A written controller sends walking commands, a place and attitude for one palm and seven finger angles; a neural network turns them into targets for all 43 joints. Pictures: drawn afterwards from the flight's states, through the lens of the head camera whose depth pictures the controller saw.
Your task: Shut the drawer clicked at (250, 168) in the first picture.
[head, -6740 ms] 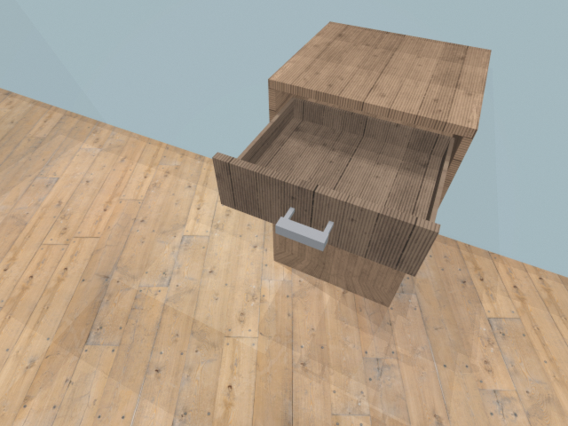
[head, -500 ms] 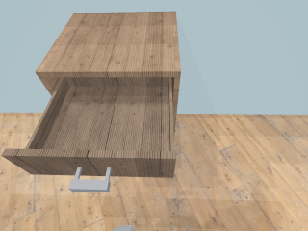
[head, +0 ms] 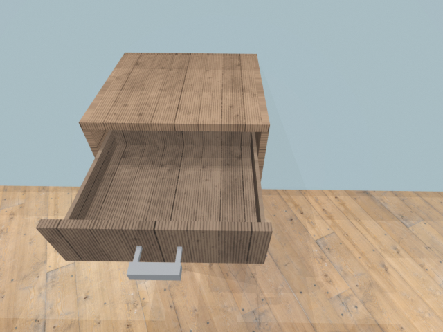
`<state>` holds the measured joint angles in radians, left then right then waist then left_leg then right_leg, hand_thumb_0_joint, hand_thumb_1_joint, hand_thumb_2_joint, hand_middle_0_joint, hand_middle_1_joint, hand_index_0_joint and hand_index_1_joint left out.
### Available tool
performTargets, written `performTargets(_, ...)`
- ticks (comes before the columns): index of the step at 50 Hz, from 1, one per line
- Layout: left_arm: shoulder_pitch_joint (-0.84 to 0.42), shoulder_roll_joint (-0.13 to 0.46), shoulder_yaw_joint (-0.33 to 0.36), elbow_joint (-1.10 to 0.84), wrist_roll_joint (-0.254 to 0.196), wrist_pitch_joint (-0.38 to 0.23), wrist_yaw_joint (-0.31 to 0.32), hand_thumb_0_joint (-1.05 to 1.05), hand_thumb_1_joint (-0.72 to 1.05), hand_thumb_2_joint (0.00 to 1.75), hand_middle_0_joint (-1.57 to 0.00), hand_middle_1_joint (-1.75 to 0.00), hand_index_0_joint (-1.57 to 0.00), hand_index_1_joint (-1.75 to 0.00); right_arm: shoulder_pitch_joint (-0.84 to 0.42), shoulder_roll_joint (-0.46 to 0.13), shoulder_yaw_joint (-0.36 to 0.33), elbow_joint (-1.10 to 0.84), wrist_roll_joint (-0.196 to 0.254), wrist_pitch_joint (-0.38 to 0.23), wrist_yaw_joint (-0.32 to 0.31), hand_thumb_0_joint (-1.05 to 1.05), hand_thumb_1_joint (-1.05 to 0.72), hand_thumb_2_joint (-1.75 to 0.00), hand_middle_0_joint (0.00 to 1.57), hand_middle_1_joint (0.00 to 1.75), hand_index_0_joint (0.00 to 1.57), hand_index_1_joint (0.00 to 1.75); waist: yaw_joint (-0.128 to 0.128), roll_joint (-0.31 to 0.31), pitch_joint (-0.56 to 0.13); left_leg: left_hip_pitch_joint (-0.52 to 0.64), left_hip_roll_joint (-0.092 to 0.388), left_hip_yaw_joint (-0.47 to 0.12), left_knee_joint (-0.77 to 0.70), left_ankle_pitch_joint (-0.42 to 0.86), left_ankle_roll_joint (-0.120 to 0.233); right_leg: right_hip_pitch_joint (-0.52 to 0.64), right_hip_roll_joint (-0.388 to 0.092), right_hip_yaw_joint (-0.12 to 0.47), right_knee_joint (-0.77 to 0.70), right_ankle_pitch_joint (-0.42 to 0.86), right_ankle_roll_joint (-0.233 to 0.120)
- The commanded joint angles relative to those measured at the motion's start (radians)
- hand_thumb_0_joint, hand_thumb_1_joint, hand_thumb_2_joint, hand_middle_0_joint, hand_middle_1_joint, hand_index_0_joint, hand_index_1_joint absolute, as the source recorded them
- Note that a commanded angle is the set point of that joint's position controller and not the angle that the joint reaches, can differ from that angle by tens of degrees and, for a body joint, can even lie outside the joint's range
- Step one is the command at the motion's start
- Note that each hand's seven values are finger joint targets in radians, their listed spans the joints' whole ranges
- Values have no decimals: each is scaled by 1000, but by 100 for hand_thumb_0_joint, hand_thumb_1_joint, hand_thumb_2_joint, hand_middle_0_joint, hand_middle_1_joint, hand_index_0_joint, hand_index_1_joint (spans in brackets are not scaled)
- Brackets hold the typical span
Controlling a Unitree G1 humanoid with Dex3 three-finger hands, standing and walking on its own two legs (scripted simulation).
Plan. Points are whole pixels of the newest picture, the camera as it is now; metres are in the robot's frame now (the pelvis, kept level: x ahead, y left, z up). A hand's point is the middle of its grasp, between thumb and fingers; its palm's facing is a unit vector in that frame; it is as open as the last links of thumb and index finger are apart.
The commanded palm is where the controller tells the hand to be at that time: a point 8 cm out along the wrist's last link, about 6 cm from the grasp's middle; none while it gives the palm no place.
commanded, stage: come to a stop and stand still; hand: left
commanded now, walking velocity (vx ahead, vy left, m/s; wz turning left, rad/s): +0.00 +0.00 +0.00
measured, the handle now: (157, 260) +0.27 +0.15 -0.04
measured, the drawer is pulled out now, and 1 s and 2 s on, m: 0.30 0.30 0.30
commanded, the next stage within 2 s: look again from close up in 0.22 s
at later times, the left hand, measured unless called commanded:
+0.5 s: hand out of the picture +0.02 +0.16 -0.16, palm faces +0.00 -0.98 -0.20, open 7.4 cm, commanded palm none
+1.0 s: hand out of the picture +0.06 +0.14 -0.16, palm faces +0.01 -0.97 -0.23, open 7.3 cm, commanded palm none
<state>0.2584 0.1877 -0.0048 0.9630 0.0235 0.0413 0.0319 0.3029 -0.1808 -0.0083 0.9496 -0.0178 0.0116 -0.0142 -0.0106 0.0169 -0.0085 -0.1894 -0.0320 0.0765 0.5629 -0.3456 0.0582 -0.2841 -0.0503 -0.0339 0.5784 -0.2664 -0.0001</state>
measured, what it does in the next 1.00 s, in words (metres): shifts its weight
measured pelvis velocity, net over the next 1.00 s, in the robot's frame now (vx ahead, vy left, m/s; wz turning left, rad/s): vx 0.04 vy -0.04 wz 0.01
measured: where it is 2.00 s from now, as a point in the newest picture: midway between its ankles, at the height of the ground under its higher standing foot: outside the picture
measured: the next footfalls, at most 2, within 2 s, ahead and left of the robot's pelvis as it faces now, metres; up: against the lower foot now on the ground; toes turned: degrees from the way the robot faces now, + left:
none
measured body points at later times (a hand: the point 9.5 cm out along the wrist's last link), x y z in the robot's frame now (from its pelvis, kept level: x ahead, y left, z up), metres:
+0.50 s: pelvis +0.03 +0.00 +0.01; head +0.03 -0.01 +0.46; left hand +0.02 +0.22 -0.15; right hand +0.03 -0.23 -0.15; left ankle -0.02 +0.08 -0.73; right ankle +0.03 -0.14 -0.73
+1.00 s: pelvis +0.04 -0.04 +0.01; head +0.05 -0.05 +0.46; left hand +0.06 +0.20 -0.14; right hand +0.03 -0.26 -0.16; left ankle -0.02 +0.08 -0.73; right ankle +0.03 -0.14 -0.73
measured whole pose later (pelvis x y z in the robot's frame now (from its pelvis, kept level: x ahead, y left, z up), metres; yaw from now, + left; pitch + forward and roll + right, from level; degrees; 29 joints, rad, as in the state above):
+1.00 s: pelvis +0.04 -0.04 +0.01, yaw +0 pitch +0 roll +1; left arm 0.26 0.17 -0.01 1.06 0.01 0.00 0.04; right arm 0.29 -0.16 0.01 1.12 0.00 -0.02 -0.03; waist -0.01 0.01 0.02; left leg -0.09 0.00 0.05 0.40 -0.31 0.00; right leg -0.21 -0.01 -0.06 0.48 -0.27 -0.02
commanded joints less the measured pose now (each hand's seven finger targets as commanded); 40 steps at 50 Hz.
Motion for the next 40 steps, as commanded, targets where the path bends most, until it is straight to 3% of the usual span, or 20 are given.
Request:
performTargets(1, 37, 85, 20, -58, -1, -20, -1, 0, 90, 90, -20, -30, -20, -30, -15, -133, -17, -78, -1, -29, -1, 0, -90, -90, 20, 30, 20, 30, 33, 19, 165, -257, 174, -233, -325, -178, 14, 33, -1, 27, -53, -29, -33)
performTargets(7, 56, 87, 17, -41, -2, -34, -2, 0, 90, 90, -20, -30, -20, -30, 18, -132, -13, -43, 3, -37, 0, 0, -90, -90, 20, 30, 20, 30, 25, -14, 86, -149, 159, -214, -308, -114, 11, 23, -19, 53, -93, -6, -31)
performTargets(8, 55, 90, 16, -33, -4, -35, -3, 0, 90, 90, -20, -30, -20, -30, 26, -129, -12, -33, 4, -39, -1, 0, -90, -90, 20, 30, 20, 30, 22, 19, 86, -139, 158, -216, -321, -93, 8, 19, -18, 52, -89, -1, -35)
performTargets(9, 62, 89, 18, -30, -4, -36, -3, 0, 90, 90, -20, -30, -20, -30, 31, -129, -12, -28, 4, -41, -1, 0, -90, -90, 20, 30, 20, 30, 23, 10, 65, -122, 159, -218, -312, -73, 7, 21, -21, 50, -89, 5, -33)
performTargets(12, 78, 82, 13, -9, -5, -45, 0, 0, 90, 90, -20, -30, -20, -30, 44, -116, -9, -4, 7, -45, -3, 0, -90, -90, 20, 30, 20, 30, 17, -18, 40, -73, 146, -180, -270, 32, 5, 32, -36, 68, -113, 54, -34)
performTargets(21, 98, 72, 6, 53, -11, -56, 10, 0, 90, 90, -20, -30, -20, -30, 76, -86, 0, 74, 12, -54, -15, 0, -90, -90, 20, 30, 20, 30, 5, -24, 28, 21, 137, -123, -193, 324, -11, 53, -58, 82, -117, 209, -40)
performTargets(33, 74, 74, 10, 73, -14, -54, 12, 0, 90, 90, -20, -30, -20, -30, 63, -68, 4, 125, 11, -52, -22, 0, -90, -90, 20, 30, 20, 30, 11, -1, 72, 25, 141, -110, -211, 353, -19, 78, -63, 81, -135, 266, -47)
performTargets(40, 56, 83, 14, 63, -15, -57, 13, 0, 90, 90, -20, -30, -20, -30, 65, -74, 3, 139, 11, -51, -22, 0, -90, -90, 20, 30, 20, 30, 10, -34, 33, 42, 141, -106, -205, 350, -24, 113, -71, 80, -143, 306, -51)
